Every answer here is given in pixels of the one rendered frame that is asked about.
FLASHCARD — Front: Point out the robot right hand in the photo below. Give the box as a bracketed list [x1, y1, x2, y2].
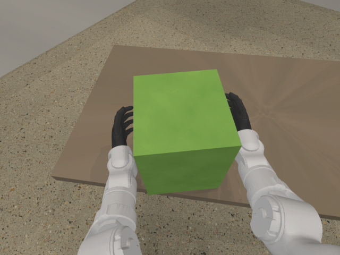
[225, 92, 252, 132]

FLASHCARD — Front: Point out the robot left upper arm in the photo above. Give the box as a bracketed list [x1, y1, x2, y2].
[78, 225, 142, 255]

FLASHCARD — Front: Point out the robot left hand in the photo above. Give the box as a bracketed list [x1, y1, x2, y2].
[112, 106, 133, 148]

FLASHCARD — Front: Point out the carton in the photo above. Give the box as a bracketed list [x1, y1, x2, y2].
[133, 69, 242, 195]

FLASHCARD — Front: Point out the robot right upper arm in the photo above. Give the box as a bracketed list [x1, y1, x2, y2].
[250, 194, 340, 255]

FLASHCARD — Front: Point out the table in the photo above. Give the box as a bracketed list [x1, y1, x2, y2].
[51, 45, 340, 221]

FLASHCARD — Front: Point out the right robot forearm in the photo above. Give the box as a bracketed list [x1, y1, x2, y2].
[235, 129, 322, 225]

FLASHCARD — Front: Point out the left robot forearm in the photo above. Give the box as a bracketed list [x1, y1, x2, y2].
[84, 146, 138, 240]

